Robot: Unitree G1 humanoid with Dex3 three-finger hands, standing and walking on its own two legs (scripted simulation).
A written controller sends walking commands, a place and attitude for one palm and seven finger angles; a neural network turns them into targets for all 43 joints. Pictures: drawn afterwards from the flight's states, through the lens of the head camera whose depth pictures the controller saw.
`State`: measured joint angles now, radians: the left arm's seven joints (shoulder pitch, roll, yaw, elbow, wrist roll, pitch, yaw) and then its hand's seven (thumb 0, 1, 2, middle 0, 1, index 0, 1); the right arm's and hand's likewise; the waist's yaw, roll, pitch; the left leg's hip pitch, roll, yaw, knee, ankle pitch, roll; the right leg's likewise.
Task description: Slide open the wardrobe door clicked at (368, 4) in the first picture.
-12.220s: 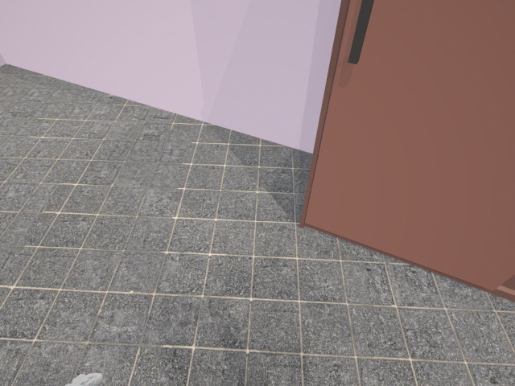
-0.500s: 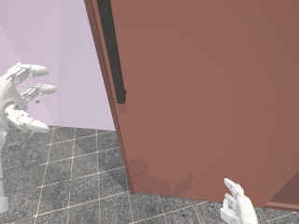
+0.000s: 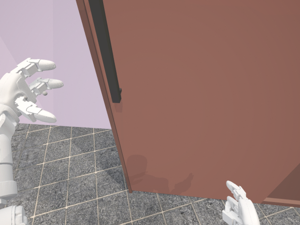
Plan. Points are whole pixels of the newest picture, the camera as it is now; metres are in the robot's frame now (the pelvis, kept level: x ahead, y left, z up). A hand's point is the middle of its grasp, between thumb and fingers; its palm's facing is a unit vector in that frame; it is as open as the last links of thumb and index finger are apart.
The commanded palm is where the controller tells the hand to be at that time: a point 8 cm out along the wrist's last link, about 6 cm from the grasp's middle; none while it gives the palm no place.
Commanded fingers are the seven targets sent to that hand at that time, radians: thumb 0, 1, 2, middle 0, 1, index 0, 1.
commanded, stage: move the hooked fingers beside the handle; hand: left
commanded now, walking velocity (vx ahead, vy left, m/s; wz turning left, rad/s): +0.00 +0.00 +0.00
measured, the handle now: (109, 51) +0.49 +0.17 +0.26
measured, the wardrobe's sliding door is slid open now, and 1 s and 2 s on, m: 0.00 0.00 0.00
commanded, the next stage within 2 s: none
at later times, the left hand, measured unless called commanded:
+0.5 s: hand (65, 84) +0.36 +0.24 +0.24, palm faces +0.03 -1.00 -0.06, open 14.0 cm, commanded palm +0.33 +0.29 +0.24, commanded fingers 0.00 -0.50 0.30 -0.30 -1.20 -0.30 -1.20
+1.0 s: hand (80, 76) +0.40 +0.22 +0.23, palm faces +0.03 -1.00 -0.04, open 14.0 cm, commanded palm +0.38 +0.28 +0.23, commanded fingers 0.00 -0.50 0.30 -0.30 -1.20 -0.30 -1.20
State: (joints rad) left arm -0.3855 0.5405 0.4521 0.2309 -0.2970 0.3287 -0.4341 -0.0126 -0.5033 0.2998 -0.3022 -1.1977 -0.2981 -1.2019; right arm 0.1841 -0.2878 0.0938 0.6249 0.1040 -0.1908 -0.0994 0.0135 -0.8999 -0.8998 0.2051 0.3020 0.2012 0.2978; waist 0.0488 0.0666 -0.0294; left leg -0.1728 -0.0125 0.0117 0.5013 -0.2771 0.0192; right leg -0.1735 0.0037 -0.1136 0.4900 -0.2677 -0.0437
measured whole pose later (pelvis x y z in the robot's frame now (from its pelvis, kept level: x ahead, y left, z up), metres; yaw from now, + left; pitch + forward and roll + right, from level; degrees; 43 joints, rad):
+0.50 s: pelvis +0.01 +0.01 +0.00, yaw -1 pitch -2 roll +0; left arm -0.47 0.47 0.37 0.27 -0.26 0.34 -0.33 -0.01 -0.50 0.30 -0.30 -1.20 -0.30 -1.20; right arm 0.20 -0.27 0.09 0.63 0.10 -0.16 -0.09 0.01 -0.90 -0.90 0.21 0.30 0.20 0.30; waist 0.03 0.06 -0.03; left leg -0.16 -0.03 0.03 0.46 -0.27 0.03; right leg -0.17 -0.01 -0.10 0.47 -0.26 -0.03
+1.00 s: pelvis +0.01 +0.01 +0.00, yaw -1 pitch -1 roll +0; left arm -0.61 0.45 0.33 0.45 -0.23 0.29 -0.28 -0.01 -0.50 0.30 -0.30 -1.20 -0.30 -1.20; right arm 0.23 -0.28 0.08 0.64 0.10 -0.12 -0.10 0.01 -0.90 -0.90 0.21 0.30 0.20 0.30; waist 0.01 0.05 -0.04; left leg -0.17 -0.02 0.03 0.45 -0.26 0.03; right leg -0.18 0.00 -0.09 0.45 -0.26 -0.03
